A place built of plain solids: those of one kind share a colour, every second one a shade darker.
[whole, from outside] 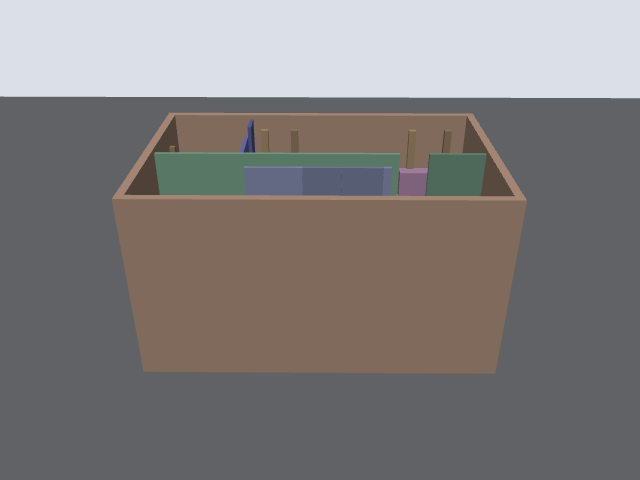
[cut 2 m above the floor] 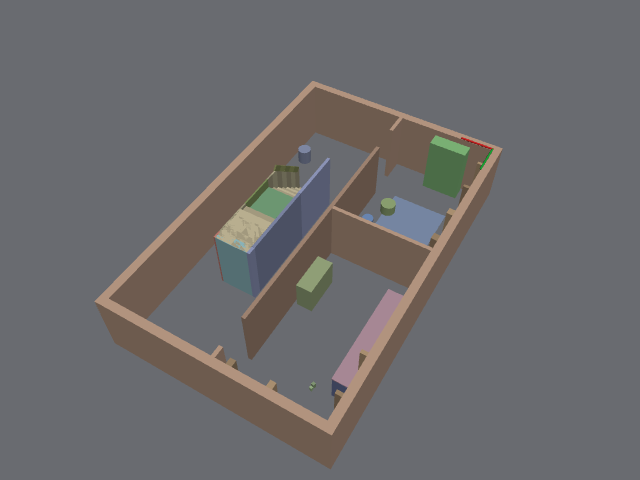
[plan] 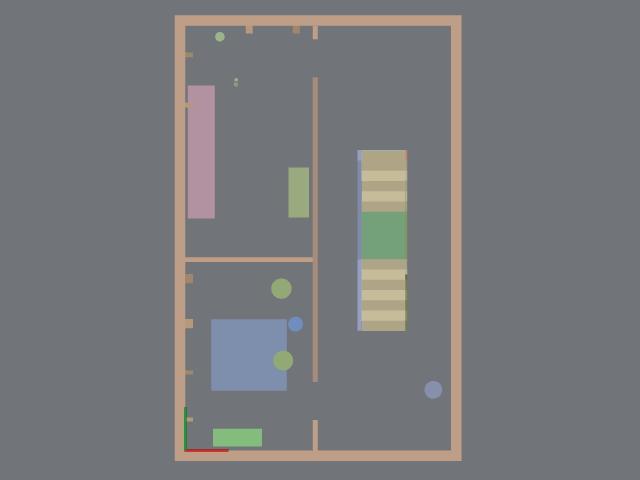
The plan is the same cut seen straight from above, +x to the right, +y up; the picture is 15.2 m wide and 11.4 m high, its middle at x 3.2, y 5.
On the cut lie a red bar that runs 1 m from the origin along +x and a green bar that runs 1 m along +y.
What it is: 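A home built round its stair; the hall at the stair's foot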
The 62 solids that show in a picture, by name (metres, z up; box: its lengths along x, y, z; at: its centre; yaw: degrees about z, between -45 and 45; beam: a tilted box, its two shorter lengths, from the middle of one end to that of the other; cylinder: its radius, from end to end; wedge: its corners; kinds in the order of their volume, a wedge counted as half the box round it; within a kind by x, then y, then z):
{
 "wall_1": {"box": [0.25, 10.59, 5.85], "at": [-0.12, 5.04, 2.87]},
 "wall_2": {"box": [3.03, 0.12, 3.02], "at": [1.51, 4.54, 1.46]},
 "wall_3": {"box": [0.12, 0.73, 3.02], "at": [3.09, 0.36, 1.46]},
 "wall_4": {"box": [0.12, 7.24, 3.02], "at": [3.09, 5.25, 1.46]},
 "wall_5": {"box": [0.12, 0.32, 3.02], "at": [3.09, 9.93, 1.46]},
 "wall_6": {"box": [6.81, 0.25, 5.85], "at": [3.16, -0.12, 2.87]},
 "wall_7": {"box": [6.81, 0.25, 5.85], "at": [3.16, 10.21, 2.87]},
 "wall_8": {"box": [0.25, 10.59, 5.85], "at": [6.44, 5.04, 2.87]},
 "step_1": {"box": [1.04, 2.01, 0.26], "at": [4.71, 3.84, 0.08]},
 "step_2": {"box": [1.04, 1.76, 0.47], "at": [4.71, 3.96, 0.19]},
 "step_3": {"box": [1.04, 1.52, 0.69], "at": [4.71, 4.09, 0.29]},
 "step_4": {"box": [1.04, 1.28, 0.9], "at": [4.71, 4.21, 0.4]},
 "step_5": {"box": [1.04, 1.03, 1.11], "at": [4.71, 4.33, 0.5]},
 "step_6": {"box": [1.04, 0.79, 1.32], "at": [4.71, 4.45, 0.61]},
 "step_7": {"box": [1.04, 0.55, 1.53], "at": [4.71, 4.57, 0.72]},
 "step_8": {"box": [1.04, 1.46, 1.96], "at": [4.71, 6.4, 0.93]},
 "step_9": {"box": [1.04, 1.22, 2.17], "at": [4.71, 6.52, 1.03]},
 "step_10": {"box": [1.04, 0.97, 2.38], "at": [4.71, 6.64, 1.14]},
 "step_11": {"box": [1.04, 0.73, 2.59], "at": [4.71, 6.76, 1.25]},
 "step_12": {"box": [1.04, 0.49, 2.8], "at": [4.71, 6.89, 1.35]},
 "upper_partition_1": {"box": [0.12, 7.47, 2.73], "at": [3.09, 3.74, 4.28]},
 "upper_partition_2": {"box": [0.12, 1.72, 2.73], "at": [3.09, 9.23, 4.28]},
 "landing_1": {"box": [1.04, 1.43, 1.74], "at": [4.71, 5.26, 0.82]},
 "stair_wall_1": {"box": [0.1, 1.7, 5.7], "at": [4.14, 3.69, 2.8]},
 "stair_wall_2": {"box": [0.1, 1.13, 5.7], "at": [4.14, 5.11, 2.8]},
 "stair_wall_3": {"box": [0.1, 1.22, 5.7], "at": [4.14, 6.28, 2.8]},
 "stair_wall_4": {"box": [0.1, 0.25, 5.7], "at": [4.14, 7.01, 2.8]},
 "kitchen_units_units_1": {"box": [0.62, 3.16, 0.89], "at": [0.37, 7.09, 0.4]},
 "slotfit_living_storage_1": {"box": [1.17, 0.43, 1.94], "at": [1.24, 0.31, 0.92]},
 "curtains_1": {"box": [0.19, 0.1, 2.19], "at": [0.09, 0.74, 1.16]},
 "curtains_2": {"box": [0.19, 0.1, 2.19], "at": [0.09, 1.85, 1.16]},
 "curtains_3": {"box": [0.19, 0.22, 2.09], "at": [0.09, 3.01, 1.11]},
 "curtains_4": {"box": [0.19, 0.25, 2.28], "at": [0.09, 3.09, 4.16]},
 "curtains_5": {"box": [0.19, 0.22, 2.09], "at": [0.09, 4.08, 1.11]},
 "curtains_6": {"box": [0.19, 0.25, 2.28], "at": [0.09, 4.13, 4.16]},
 "curtains_7": {"box": [0.19, 0.12, 2.17], "at": [0.09, 8.2, 1.14]},
 "curtains_8": {"box": [0.19, 0.24, 2.27], "at": [0.09, 8.24, 4.16]},
 "curtains_9": {"box": [0.19, 0.12, 2.17], "at": [0.09, 9.4, 1.14]},
 "curtains_10": {"box": [0.19, 0.24, 2.27], "at": [0.09, 9.47, 4.16]},
 "curtains_11": {"box": [0.17, 0.19, 2.27], "at": [1.52, 10.0, 1.2]},
 "curtains_12": {"box": [0.17, 0.19, 2.27], "at": [2.64, 10.0, 1.2]},
 "head_1": {"box": [1.04, 0.25, 3.02], "at": [4.71, 7.01, 1.46]},
 "upper_split_1": {"box": [0.8, 0.12, 2.73], "at": [0.4, 2.65, 4.28]},
 "upper_split_2": {"box": [1.33, 0.12, 2.73], "at": [2.36, 2.65, 4.28]},
 "slotfit_study_wall_table_1": {"box": [0.47, 1.4, 0.97], "at": [0.32, 8.54, 3.4]},
 "slotfit_kitchen_wall_table_1": {"box": [0.49, 1.19, 0.97], "at": [2.69, 6.13, 0.43]},
 "laid_rug_rug_living_1": {"box": [1.8, 1.7, 0.05], "at": [1.51, 2.27, -0.02]},
 "guard_1": {"box": [0.05, 0.25, 1.16], "at": [5.25, 2.97, 0.53]},
 "guard_2": {"box": [0.05, 0.25, 1.37], "at": [5.25, 3.21, 0.64]},
 "guard_3": {"box": [0.05, 0.25, 1.59], "at": [5.25, 3.45, 0.74]},
 "guard_4": {"box": [0.05, 0.25, 1.8], "at": [5.25, 3.7, 0.85]},
 "guard_5": {"box": [0.05, 0.25, 2.01], "at": [5.25, 3.94, 0.95]},
 "guard_6": {"box": [0.05, 0.25, 2.22], "at": [5.25, 4.18, 1.06]},
 "guard_7": {"box": [0.05, 0.25, 2.43], "at": [5.25, 4.42, 1.17]},
 "clutter_living_1": {"cylinder": 0.24, "from": [2.28, 3.85, -0.05], "to": [2.28, 3.85, 0.4]},
 "clutter_living_2": {"cylinder": 0.24, "from": [2.33, 2.14, -0.05], "to": [2.33, 2.14, 0.34]},
 "landing_guard_1": {"box": [0.05, 1.13, 2.64], "at": [5.25, 5.11, 1.27]},
 "kitchen_units_worktop_1": {"box": [0.64, 3.16, 0.04], "at": [0.38, 7.09, 0.86]},
 "slotfit_hallpiece_corner_1": {"cylinder": 0.21, "from": [5.89, 1.44, -0.05], "to": [5.89, 1.44, 0.5]},
 "head_guard_1": {"box": [0.05, 0.25, 3.92], "at": [5.25, 7.01, 1.91]},
 "slotfit_living_corner_1": {"cylinder": 0.18, "from": [2.62, 3.0, -0.05], "to": [2.62, 3.0, 0.31]},
 "clutter_kitchen_1": {"cylinder": 0.11, "from": [0.82, 9.83, -0.05], "to": [0.82, 9.83, 0.27]}
}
